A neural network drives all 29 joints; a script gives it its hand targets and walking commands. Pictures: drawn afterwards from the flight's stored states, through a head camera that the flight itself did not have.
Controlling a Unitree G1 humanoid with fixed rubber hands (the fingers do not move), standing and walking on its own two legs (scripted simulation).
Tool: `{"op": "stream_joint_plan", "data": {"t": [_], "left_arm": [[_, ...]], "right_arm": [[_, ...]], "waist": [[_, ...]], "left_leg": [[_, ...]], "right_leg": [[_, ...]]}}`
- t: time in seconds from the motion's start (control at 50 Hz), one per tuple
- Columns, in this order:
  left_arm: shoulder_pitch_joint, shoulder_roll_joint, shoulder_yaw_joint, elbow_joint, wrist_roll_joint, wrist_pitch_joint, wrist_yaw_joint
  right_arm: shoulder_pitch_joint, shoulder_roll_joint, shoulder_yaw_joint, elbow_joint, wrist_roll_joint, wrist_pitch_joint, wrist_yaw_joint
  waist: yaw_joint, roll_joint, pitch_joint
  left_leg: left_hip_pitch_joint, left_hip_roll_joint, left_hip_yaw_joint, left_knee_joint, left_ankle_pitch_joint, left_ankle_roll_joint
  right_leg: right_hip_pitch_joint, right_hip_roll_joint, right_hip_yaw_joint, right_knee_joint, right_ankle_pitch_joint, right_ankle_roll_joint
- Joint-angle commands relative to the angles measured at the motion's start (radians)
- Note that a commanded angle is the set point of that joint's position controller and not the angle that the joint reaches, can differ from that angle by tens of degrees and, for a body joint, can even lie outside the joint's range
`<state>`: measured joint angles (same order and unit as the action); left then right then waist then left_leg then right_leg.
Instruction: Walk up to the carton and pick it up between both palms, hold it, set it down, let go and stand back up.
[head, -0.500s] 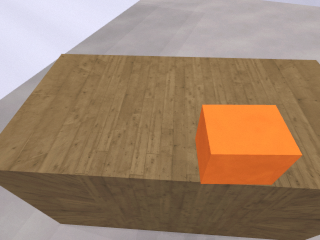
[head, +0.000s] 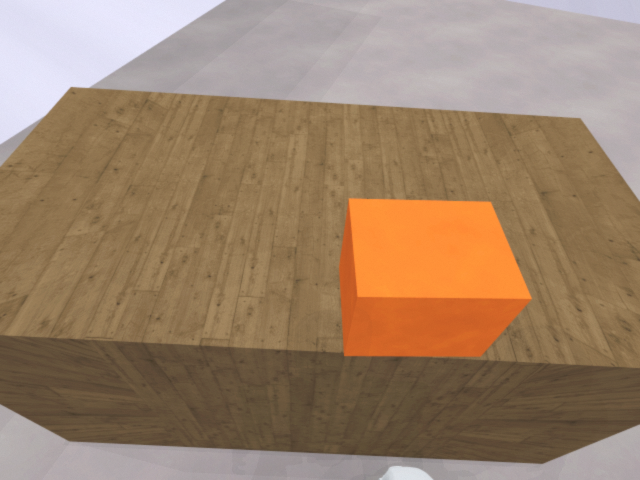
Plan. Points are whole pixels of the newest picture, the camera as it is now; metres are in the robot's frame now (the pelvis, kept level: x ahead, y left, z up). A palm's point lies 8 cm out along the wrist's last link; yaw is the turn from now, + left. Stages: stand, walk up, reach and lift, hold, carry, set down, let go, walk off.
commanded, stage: walk up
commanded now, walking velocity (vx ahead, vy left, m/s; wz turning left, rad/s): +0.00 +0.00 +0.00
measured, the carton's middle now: (416, 279) +0.38 -0.14 +0.00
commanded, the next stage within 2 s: none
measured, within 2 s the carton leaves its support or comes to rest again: neither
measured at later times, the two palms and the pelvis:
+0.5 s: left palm out of the picture +0.00 +0.10 -0.14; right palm out of the picture -0.02 -0.32 -0.15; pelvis +0.02 -0.11 +0.00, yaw +1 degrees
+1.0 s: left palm out of the picture -0.05 +0.23 -0.11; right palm out of the picture +0.02 -0.28 -0.15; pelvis +0.00 -0.03 +0.00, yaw +1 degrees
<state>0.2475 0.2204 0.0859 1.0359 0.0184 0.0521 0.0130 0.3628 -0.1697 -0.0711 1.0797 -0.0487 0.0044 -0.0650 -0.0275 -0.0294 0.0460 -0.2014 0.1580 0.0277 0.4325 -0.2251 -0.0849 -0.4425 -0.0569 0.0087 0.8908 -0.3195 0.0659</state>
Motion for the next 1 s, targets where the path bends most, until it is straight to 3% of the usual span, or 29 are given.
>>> {"op": "stream_joint_plan", "data": {"t": [0.0, 0.02, 0.04, 0.06, 0.08, 0.1, 0.12, 0.14, 0.18, 0.2, 0.26, 0.3, 0.4, 0.44, 0.5, 0.54, 0.56, 0.6, 0.66, 0.68, 0.7, 0.72, 0.74, 0.76, 0.82, 0.84, 0.92, 0.94, 0.98], "left_arm": [[0.088, -0.029, -0.017, -0.025, -0.011, -0.04, -0.001], [0.169, -0.009, -0.015, 0.003, -0.011, -0.048, 0.004], [0.239, 0.012, -0.015, 0.042, -0.007, -0.061, 0.009], [0.286, 0.091, -0.008, 0.033, -0.003, -0.069, 0.01], [0.209, 0.108, -0.014, 0.004, 0.007, -0.07, 0.01], [0.163, 0.141, -0.013, 0.011, -0.004, -0.066, 0.006], [0.075, 0.101, -0.023, -0.013, 0.007, -0.066, 0.002], [0.006, 0.043, -0.042, -0.031, 0.007, -0.068, 0.001], [-0.019, 0.013, -0.056, -0.044, 0.002, -0.088, 0.01], [-0.019, 0.009, -0.063, -0.038, -0.014, -0.094, 0.008], [0.126, -0.038, -0.077, 0.016, -0.023, -0.109, 0.013], [0.131, -0.02, -0.07, 0.018, -0.019, -0.107, 0.028], [0.151, -0.031, -0.078, 0.04, -0.009, -0.088, 0.037], [0.125, -0.013, -0.08, 0.031, 0.003, -0.082, 0.039], [0.136, -0.014, -0.073, 0.045, -0.013, -0.084, 0.023], [0.162, -0.023, -0.075, 0.047, -0.017, -0.083, 0.019], [0.164, -0.069, -0.084, 0.048, -0.021, -0.078, 0.016], [0.154, -0.047, -0.083, 0.059, -0.01, -0.074, 0.018], [0.182, -0.04, -0.08, 0.084, -0.007, -0.074, 0.015], [0.121, 0.1, -0.036, -0.018, 0.027, -0.077, 0.035], [0.274, 0.164, -0.017, 0.033, 0.029, -0.071, 0.048], [0.276, 0.149, -0.017, 0.043, 0.021, -0.057, 0.062], [0.254, 0.153, -0.01, 0.036, 0.02, -0.047, 0.07], [0.192, 0.145, -0.003, 0.016, 0.018, -0.043, 0.071], [0.082, 0.055, -0.017, -0.018, 0.01, -0.049, 0.066], [0.097, 0.042, -0.02, -0.01, 0.007, -0.052, 0.063], [0.134, 0.091, -0.015, 0.006, 0.017, -0.063, 0.051], [0.14, -0.023, -0.058, 0.057, -0.02, -0.057, 0.049], [0.151, 0.051, -0.04, 0.047, 0.003, -0.048, 0.04]], "right_arm": [[0.066, -0.084, -0.001, 0.011, 0.014, 0.006, 0.017], [0.066, -0.106, -0.003, 0.002, 0.01, 0.009, 0.021], [0.124, -0.081, 0.008, 0.013, 0.015, 0.007, 0.029], [0.149, -0.015, 0.025, 0.014, 0.02, 0.014, 0.032], [0.154, -0.006, 0.019, 0.009, 0.021, 0.034, 0.031], [0.111, -0.022, 0.017, -0.013, 0.031, 0.049, 0.024], [0.074, -0.058, 0.013, -0.02, 0.034, 0.056, 0.032], [0.033, -0.062, 0.012, -0.003, 0.027, 0.057, 0.047], [0.14, -0.038, 0.017, 0.057, 0.034, 0.041, 0.06], [0.164, -0.023, 0.019, 0.072, 0.032, 0.036, 0.057], [0.061, -0.017, 0.02, 0.045, 0.031, 0.024, 0.043], [0.034, -0.033, 0.014, 0.043, 0.034, 0.025, 0.045], [0.021, 0.007, 0.029, 0.059, 0.034, 0.021, 0.027], [0.034, 0.044, 0.05, 0.069, 0.041, 0.025, 0.024], [0.092, 0.033, 0.06, 0.101, 0.037, 0.001, 0.018], [0.113, -0.013, 0.058, 0.101, 0.031, -0.003, 0.02], [0.073, -0.016, 0.063, 0.106, 0.04, -0.006, 0.023], [0.041, 0.024, 0.073, 0.097, 0.04, -0.016, 0.029], [0.05, 0.013, 0.076, 0.085, 0.044, -0.029, 0.021], [-0.005, -0.213, -0.005, 0.07, 0.062, 0.008, 0.013], [0.013, -0.143, 0.009, 0.045, 0.051, 0.017, 0.019], [0.001, -0.132, 0.007, 0.032, 0.034, 0.032, 0.023], [-0.012, -0.115, 0.005, 0.008, 0.019, 0.042, 0.032], [-0.024, -0.082, 0.008, -0.015, 0.013, 0.04, 0.043], [-0.055, -0.024, 0.007, -0.034, -0.001, 0.038, 0.066], [-0.057, -0.01, 0.008, -0.038, -0.006, 0.039, 0.069], [-0.068, -0.028, 0.008, -0.072, 0.023, 0.039, 0.062], [-0.047, 0.036, 0.036, -0.076, 0.047, 0.022, 0.074], [-0.085, -0.024, 0.023, -0.087, 0.055, 0.009, 0.062]], "waist": [[0.037, 0.287, -0.006], [0.059, 0.247, 0.028], [0.055, 0.05, 0.015], [0.063, -0.206, 0.001], [0.017, -0.206, 0.015], [0.047, -0.426, 0.07], [0.032, -0.372, 0.111], [0.011, -0.275, 0.161], [-0.048, -0.236, 0.061], [-0.061, -0.207, 0.004], [0.002, -0.128, -0.053], [0.017, -0.065, -0.086], [0.033, -0.09, -0.023], [0.027, -0.039, 0.019], [0.01, 0.054, 0.02], [0.034, 0.083, 0.012], [0.055, 0.175, 0.073], [0.043, 0.175, 0.108], [0.043, 0.072, 0.073], [0.106, 0.213, 0.182], [0.123, 0.031, -0.034], [0.129, -0.045, 0.025], [0.111, -0.084, 0.004], [0.093, -0.144, 0.011], [0.038, -0.104, 0.014], [0.044, -0.099, -0.005], [0.063, -0.194, -0.023], [0.009, -0.309, -0.067], [0.046, -0.332, -0.047]], "left_leg": [[-0.075, -0.049, 0.066, -0.031, 0.081, 0.144], [-0.152, -0.047, 0.046, 0.028, 0.044, 0.13], [-0.2, -0.034, 0.019, 0.091, -0.064, 0.103], [-0.274, -0.089, 0.043, 0.231, -0.301, 0.066], [-0.223, -0.117, 0.009, 0.349, -0.364, 0.062], [-0.177, -0.106, -0.031, 0.358, -0.352, 0.08], [-0.159, -0.08, -0.063, 0.389, -0.282, 0.085], [-0.173, -0.092, -0.054, 0.418, -0.212, 0.095], [-0.233, -0.117, -0.024, 0.435, -0.126, 0.088], [-0.222, -0.128, -0.021, 0.44, -0.112, 0.084], [-0.15, -0.123, -0.021, 0.4, -0.116, 0.07], [-0.176, -0.141, -0.02, 0.368, -0.111, 0.061], [-0.099, -0.117, -0.025, 0.153, -0.17, 0.053], [-0.069, -0.128, -0.012, 0.064, -0.147, 0.084], [0.127, -0.071, -0.059, -0.098, 0.18, 0.096], [0.13, -0.03, -0.112, -0.11, 0.144, 0.12], [0.014, -0.036, -0.105, -0.121, 0.087, 0.133], [-0.062, -0.049, -0.099, -0.164, 0.043, 0.127], [0.015, -0.04, -0.099, -0.156, 0.071, 0.133], [-0.143, -0.078, -0.01, 0.073, 0.206, 0.081], [-0.229, -0.132, 0.033, 0.182, -0.115, 0.075], [-0.301, -0.126, 0.03, 0.351, -0.271, 0.075], [-0.29, -0.11, -0.008, 0.484, -0.269, 0.079], [-0.283, -0.104, -0.023, 0.558, -0.252, 0.077], [-0.271, -0.108, -0.051, 0.62, -0.12, 0.054], [-0.285, -0.122, -0.036, 0.631, -0.081, 0.046], [-0.289, -0.138, 0.018, 0.475, -0.062, 0.005], [-0.133, -0.142, 0.028, 0.256, -0.076, 0.021], [-0.112, -0.185, 0.091, 0.135, -0.09, 0.006]], "right_leg": [[0.243, 0.08, -0.176, -0.382, 0.084, 0.003], [0.307, 0.06, -0.147, -0.457, 0.165, 0.0], [0.384, -0.009, -0.065, -0.541, 0.178, 0.005], [0.355, -0.201, 0.155, -0.596, 0.15, -0.015], [0.214, -0.285, 0.244, -0.637, 0.073, -0.031], [0.034, -0.312, 0.345, -0.761, -0.054, -0.105], [-0.016, -0.263, 0.307, -0.812, -0.206, -0.122], [-0.01, -0.185, 0.196, -0.79, -0.128, -0.094], [0.24, -0.142, 0.055, -0.681, 0.241, -0.037], [0.292, -0.131, 0.027, -0.654, 0.362, -0.051], [0.304, -0.152, 0.04, -0.636, 0.437, -0.116], [0.37, -0.162, 0.048, -0.646, 0.325, -0.145], [0.312, -0.191, 0.133, -0.646, 0.199, -0.199], [0.296, -0.186, 0.144, -0.637, 0.201, -0.228], [0.195, -0.118, 0.097, -0.584, 0.288, -0.175], [0.181, -0.078, 0.074, -0.599, 0.112, -0.146], [0.222, -0.044, 0.043, -0.63, 0.121, -0.139], [0.304, -0.049, 0.041, -0.584, 0.179, -0.134], [0.267, -0.039, 0.034, -0.592, 0.193, -0.13], [0.265, -0.21, 0.115, -0.46, 0.621, -0.151], [0.46, -0.323, 0.292, -0.569, 0.357, -0.233], [0.402, -0.434, 0.425, -0.657, 0.126, -0.288], [0.311, -0.465, 0.448, -0.713, -0.097, -0.31], [0.235, -0.44, 0.413, -0.746, -0.208, -0.302], [0.146, -0.258, 0.141, -0.707, -0.019, -0.172], [0.173, -0.221, 0.091, -0.676, 0.045, -0.145], [0.207, -0.183, 0.021, -0.62, 0.158, -0.151], [0.153, -0.021, -0.082, -0.619, 0.052, -0.162], [0.196, -0.018, -0.077, -0.574, 0.073, -0.176]]}}
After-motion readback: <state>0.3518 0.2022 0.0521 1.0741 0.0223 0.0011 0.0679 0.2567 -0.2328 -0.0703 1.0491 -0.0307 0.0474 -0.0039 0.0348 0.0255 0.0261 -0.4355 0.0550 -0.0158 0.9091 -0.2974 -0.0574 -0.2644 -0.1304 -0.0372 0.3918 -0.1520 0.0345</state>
